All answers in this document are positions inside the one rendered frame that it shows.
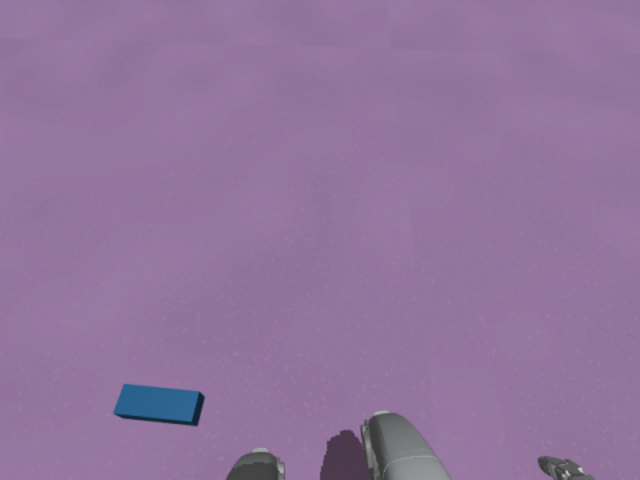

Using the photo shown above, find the right robot hand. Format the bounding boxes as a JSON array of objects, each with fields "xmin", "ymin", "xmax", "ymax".
[{"xmin": 538, "ymin": 456, "xmax": 597, "ymax": 480}]

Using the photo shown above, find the carton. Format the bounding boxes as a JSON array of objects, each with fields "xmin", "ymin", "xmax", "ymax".
[{"xmin": 113, "ymin": 384, "xmax": 205, "ymax": 426}]

